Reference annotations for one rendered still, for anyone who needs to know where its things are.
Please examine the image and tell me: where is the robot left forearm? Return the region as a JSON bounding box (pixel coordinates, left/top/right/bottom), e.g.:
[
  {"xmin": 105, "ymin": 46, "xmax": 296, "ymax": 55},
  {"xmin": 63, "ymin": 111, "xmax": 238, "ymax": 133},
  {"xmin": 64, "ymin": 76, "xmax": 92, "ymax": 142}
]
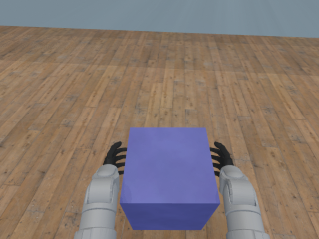
[{"xmin": 73, "ymin": 164, "xmax": 120, "ymax": 239}]

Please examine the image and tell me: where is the robot right hand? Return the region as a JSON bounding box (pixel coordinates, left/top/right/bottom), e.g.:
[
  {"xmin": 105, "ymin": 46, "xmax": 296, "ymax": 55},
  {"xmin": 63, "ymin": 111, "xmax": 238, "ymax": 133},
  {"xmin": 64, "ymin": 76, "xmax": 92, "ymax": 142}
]
[{"xmin": 210, "ymin": 142, "xmax": 234, "ymax": 177}]

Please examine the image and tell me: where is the robot left hand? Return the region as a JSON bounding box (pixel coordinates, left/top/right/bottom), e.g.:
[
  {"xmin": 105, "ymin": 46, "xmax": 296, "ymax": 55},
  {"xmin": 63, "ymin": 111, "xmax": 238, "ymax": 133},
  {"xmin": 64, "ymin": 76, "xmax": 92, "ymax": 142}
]
[{"xmin": 103, "ymin": 141, "xmax": 127, "ymax": 175}]

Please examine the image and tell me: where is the carton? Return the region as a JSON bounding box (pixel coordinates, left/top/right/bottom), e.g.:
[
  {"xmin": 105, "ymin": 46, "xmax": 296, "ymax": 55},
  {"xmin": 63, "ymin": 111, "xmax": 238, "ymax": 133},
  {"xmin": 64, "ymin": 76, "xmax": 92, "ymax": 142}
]
[{"xmin": 119, "ymin": 127, "xmax": 220, "ymax": 230}]

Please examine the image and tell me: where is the robot right forearm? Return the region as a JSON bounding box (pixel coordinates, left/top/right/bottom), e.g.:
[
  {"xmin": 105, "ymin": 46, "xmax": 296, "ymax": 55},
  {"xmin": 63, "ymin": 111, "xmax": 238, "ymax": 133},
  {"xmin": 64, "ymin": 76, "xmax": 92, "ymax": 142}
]
[{"xmin": 219, "ymin": 165, "xmax": 270, "ymax": 239}]

